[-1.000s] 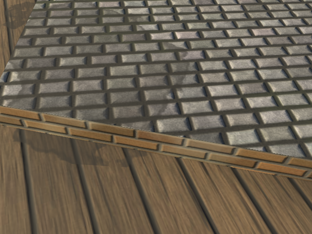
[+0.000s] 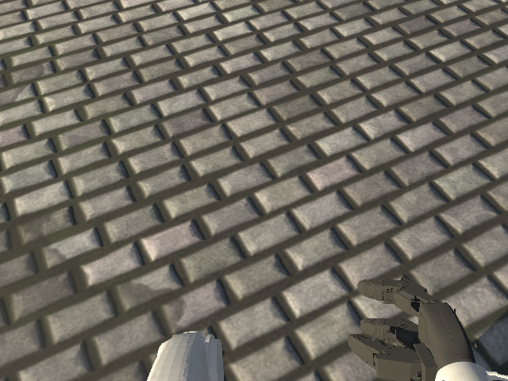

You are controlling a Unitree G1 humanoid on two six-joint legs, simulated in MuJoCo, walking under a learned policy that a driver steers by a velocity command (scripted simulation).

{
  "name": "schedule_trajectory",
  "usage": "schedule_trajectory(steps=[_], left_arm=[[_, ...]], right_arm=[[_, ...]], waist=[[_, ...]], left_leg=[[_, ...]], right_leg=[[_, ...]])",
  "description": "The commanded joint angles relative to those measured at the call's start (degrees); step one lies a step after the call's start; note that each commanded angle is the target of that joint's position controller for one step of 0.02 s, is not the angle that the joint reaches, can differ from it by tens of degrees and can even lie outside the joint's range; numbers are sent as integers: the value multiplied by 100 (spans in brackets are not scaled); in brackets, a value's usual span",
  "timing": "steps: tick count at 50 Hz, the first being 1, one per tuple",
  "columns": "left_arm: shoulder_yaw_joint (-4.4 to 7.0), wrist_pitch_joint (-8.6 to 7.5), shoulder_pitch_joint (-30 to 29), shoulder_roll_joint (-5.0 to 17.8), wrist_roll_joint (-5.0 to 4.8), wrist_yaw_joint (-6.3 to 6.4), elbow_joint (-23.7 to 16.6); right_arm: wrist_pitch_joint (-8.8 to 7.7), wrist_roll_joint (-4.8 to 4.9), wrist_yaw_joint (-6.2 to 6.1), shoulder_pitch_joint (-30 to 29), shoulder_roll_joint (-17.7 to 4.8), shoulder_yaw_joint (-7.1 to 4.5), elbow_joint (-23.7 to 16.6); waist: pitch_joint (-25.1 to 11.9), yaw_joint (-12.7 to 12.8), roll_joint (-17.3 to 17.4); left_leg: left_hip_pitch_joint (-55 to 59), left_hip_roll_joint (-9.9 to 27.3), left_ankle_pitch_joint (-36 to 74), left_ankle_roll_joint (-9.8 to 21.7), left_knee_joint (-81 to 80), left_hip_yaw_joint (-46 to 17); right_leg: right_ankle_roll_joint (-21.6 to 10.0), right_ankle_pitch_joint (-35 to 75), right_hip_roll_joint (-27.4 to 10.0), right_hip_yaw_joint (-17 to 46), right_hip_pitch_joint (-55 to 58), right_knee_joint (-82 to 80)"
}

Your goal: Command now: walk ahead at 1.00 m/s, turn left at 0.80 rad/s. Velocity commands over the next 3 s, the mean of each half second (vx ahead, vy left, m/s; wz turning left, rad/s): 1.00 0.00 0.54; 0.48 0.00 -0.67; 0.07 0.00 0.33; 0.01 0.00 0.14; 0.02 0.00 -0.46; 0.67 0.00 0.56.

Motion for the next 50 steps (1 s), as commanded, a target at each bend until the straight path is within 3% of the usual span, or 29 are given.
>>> schedule_trajectory(steps=[1, 3, 4, 5, 6, 7, 8, 9, 12, 14, 17, 20, 23, 24, 25, 26, 27, 29, 33, 34, 35, 37, 40, 41, 42, 43, 44, 47, 50], left_arm=[[421, -358, -1215, 2156, -325, 206, -1275], [741, -93, -1534, 2519, -201, 132, -1715], [701, -12, -1631, 1823, -11, -25, -1870], [440, -125, -2004, 758, 231, -327, -2585], [310, -302, -2003, 386, 543, -336, -3324], [249, -408, -2408, 288, 467, -301, -3469], [99, -414, -2574, -23, 436, -209, -3577], [-78, -266, -2725, -386, 518, -109, -3747], [-33, 137, -2542, 249, 458, 22, -3755], [42, 181, -3234, 676, 328, -24, -4041], [-47, 78, -3212, 283, 178, -243, -3767], [219, 84, -3045, 838, 100, -237, -3372], [551, 106, -743, 1302, 27, -21, -2525], [624, 152, -46, 1446, 96, 7, -2253], [644, 124, -419, 1660, 345, -58, -2198], [722, 113, -932, 1540, 255, -133, -2383], [687, 78, -1206, 1214, 196, -127, -2437], [573, 5, -994, 930, 111, -85, -2141], [611, -72, -771, 1330, 58, -84, -1825], [546, -121, -1243, 940, -243, -37, -2040], [601, -70, -1311, 1142, -306, 20, -2030], [759, 68, -805, 1502, -251, 100, -1817], [786, 172, -832, 1292, -278, 177, -1803], [790, 204, -1173, 1215, -274, 193, -1976], [685, 250, -1235, 852, -124, 180, -2215], [527, 279, -486, 473, 18, 145, -2384], [498, 313, 392, 830, -83, 49, -2409], [708, 644, -815, 1310, -115, 158, -2553], [535, 681, -1232, 675, -55, 172, -2833]], right_arm=[[140, 2, 64, 1676, -785, -202, 165], [-1, -55, 150, 3020, -1542, -533, 551], [-153, -23, 202, 2519, -1969, -779, 513], [-112, 91, 112, 1731, -2331, -933, 627], [-96, 76, 43, 1660, -2290, -951, 509], [-146, -14, 25, 2172, -2181, -935, 739], [-257, -132, -26, 2612, -1784, -823, 1236], [-376, -241, -36, 2694, -1612, -809, 1504], [-625, -140, 99, 2000, -1452, -674, 1291], [-708, -138, 5, 2006, -1721, -742, 1270], [-813, 22, -5, 2452, -1930, -836, 1432], [-869, -111, 48, 2824, -2290, -990, 1425], [-680, -399, -16, 2322, -2205, -1027, 1277], [-666, -452, -47, 1862, -1791, -926, 1047], [-758, -244, 20, 2804, -847, -648, 686], [-786, -194, -15, 2982, -1214, -557, 634], [-803, -260, -28, 2257, -1500, -565, 589], [-803, -416, 13, 1300, -1628, -541, 222], [-587, -427, 96, 1127, -1433, -339, -75], [-836, -95, 82, 580, -1303, -356, -288], [-940, -137, 95, 291, -1183, -276, -354], [-992, -187, 71, 164, -1248, -385, -333], [-879, -92, -67, 431, -1424, -602, -391], [-836, -159, -121, 1102, -1481, -683, -238], [-742, -238, -186, 2157, -1659, -734, 36], [-670, -405, -190, 2425, -1557, -598, 3], [-614, -313, -91, 2185, -1548, -637, 72], [-433, -111, -178, 1014, -1009, -558, -85], [-428, -175, -157, 795, -1393, -706, 305]], waist=[[-1358, -1375, -417], [-2213, -1613, -1075], [-1661, -1218, -250], [-1096, -450, 2202], [-1250, -95, 1381], [-816, -284, 597], [319, 19, 129], [589, 326, -82], [875, 935, -350], [908, 638, -258], [-74, 235, 55], [-633, 148, 639], [-1377, 1441, 802], [-1378, 1765, 124], [-1533, 484, -1870], [-1874, 532, -1193], [-1149, 606, -245], [-139, 468, 668], [334, 98, 286], [406, 114, 201], [217, 211, 68], [-342, 421, -136], [-631, 88, -438], [-950, -324, -540], [-1786, -637, -142], [-2665, -255, 1212], [-3432, 134, 1787], [-1397, 285, 486], [-390, 543, 600]], left_leg=[[5351, -470, 189, 25, -2007, 617], [6223, -970, -1720, 224, -3435, -355], [6330, -840, -1710, 728, -5351, -1894], [6722, -110, -995, 1374, -7480, -5297], [7185, 427, -1262, 1562, -8283, -6758], [7223, 757, -1292, 1508, -8588, -7015], [6428, 509, -396, 1125, -8395, -6240], [5830, 189, 459, 871, -7857, -5003], [4037, -429, 660, 449, -8437, -3236], [3735, -521, 1422, 569, -9310, -2843], [4991, -372, 2754, 346, -9956, -2200], [7932, 196, 6310, -55, -9054, -2007], [8287, 263, 7551, -491, -5619, -1482], [6473, -286, 3993, -548, -3308, -1415], [3801, -949, -461, -927, -1437, -1443], [2930, -614, -132, -855, -1150, -1488], [2763, -159, 401, -853, -1456, -1580], [3114, 76, 485, -967, -2257, -1429], [3757, 116, 281, -1254, -4339, -964], [3929, -34, 679, -1285, -5347, -1064], [4590, -268, 1322, -1285, -6296, -882], [5985, -755, 2843, -1254, -7276, -857], [7314, -808, 3778, -1145, -8039, -1094], [8160, -485, 4290, -1035, -8201, -1259], [9434, 802, 5674, -576, -7640, -2118], [10101, 2600, 8885, 342, -6784, -3620], [10145, 3415, 7719, 1053, -7013, -4672], [7675, 2119, 3683, 629, -8077, -3157], [5645, 1506, 4316, 335, -8559, -2086]], right_leg=[[-463, 10053, -1091, -193, -2171, 844], [-669, 10671, -1385, 352, -1090, 4178], [-513, 5297, -709, 645, -1854, 6717], [-89, 327, 756, 1240, -4901, 9571], [-234, 176, 648, 2225, -6071, 10824], [-294, -397, 707, 2195, -6847, 11554], [-335, -801, 514, 2249, -7302, 11278], [-337, -1152, 396, 2264, -7436, 11319], [-205, -1616, 36, 1951, -5940, 8208], [2, -769, -122, 1424, -4813, 5841], [-111, 1955, -64, 1227, -2639, 3361], [-342, 1635, 444, 848, -2963, 2254], [-774, 1378, 480, 947, -1199, 1439], [-1029, 715, -17, 1616, 224, 2158], [-1870, 1759, -1183, 4520, 1837, 2399], [-2468, -162, -1508, 6164, 1743, 1043], [-2382, -846, -1433, 5888, 955, 623], [-1998, 1326, -1002, 4809, -678, 588], [-1598, 4665, -231, 3553, -2013, 532], [-1477, 4198, -8, 3448, -2382, 606], [-1295, 3960, 268, 3231, -2708, 668], [-815, 3236, 420, 3385, -2961, 893], [-142, 3118, 792, 3542, -3007, 2151], [111, 2865, 1023, 3496, -3281, 3165], [287, 97, 1198, 3105, -3799, 4991], [377, -3500, 1422, 2855, -4342, 6849], [435, -3186, 795, 3043, -4559, 8000], [622, -1714, 16, 2216, -5117, 7870], [469, -1618, -68, 1986, -4149, 6100]])
Next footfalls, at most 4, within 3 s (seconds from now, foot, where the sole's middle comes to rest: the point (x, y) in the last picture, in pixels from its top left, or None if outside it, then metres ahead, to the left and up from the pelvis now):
0.08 left None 0.22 0.05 -0.61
0.48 right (248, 280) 0.67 0.02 -0.61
0.84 left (170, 180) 1.02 0.23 -0.61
1.16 right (262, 183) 0.99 -0.04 -0.61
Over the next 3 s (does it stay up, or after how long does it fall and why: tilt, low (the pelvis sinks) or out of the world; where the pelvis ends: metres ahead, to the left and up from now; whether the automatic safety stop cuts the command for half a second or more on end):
stays up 1.20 0.25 0.15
